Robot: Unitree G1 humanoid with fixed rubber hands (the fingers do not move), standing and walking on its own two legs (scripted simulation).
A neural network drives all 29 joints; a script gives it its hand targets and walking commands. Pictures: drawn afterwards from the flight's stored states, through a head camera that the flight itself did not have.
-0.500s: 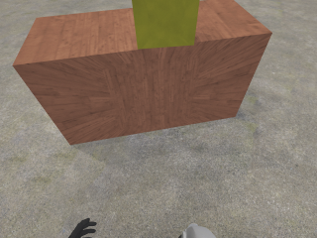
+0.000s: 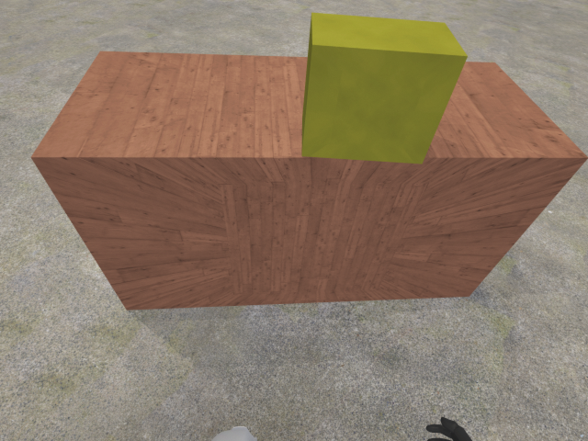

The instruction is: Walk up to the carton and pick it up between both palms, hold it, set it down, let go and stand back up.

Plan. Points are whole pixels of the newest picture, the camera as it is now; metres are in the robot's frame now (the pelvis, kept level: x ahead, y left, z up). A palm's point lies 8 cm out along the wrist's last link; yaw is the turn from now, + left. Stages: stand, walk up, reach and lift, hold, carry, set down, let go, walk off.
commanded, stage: walk up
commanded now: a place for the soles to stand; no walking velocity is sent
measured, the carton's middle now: (370, 92) +0.80 -0.13 +0.08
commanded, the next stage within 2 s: none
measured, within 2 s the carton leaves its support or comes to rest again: neither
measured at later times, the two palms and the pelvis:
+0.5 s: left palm (191, 331) +0.31 +0.19 -0.10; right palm (502, 429) +0.19 -0.30 -0.12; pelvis +0.20 -0.05 +0.01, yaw -2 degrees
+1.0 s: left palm (202, 278) +0.42 +0.19 -0.11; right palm (455, 295) +0.41 -0.29 -0.11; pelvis +0.33 -0.05 +0.01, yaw -3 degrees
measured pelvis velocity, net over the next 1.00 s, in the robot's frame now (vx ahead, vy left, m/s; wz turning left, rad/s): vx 0.33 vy -0.05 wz -0.05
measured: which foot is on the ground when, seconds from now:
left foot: down 0.00-0.52, up 0.54-0.92, down 0.94-1.00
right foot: up 0.00-0.46, down 0.48-0.98, up 1.00-1.00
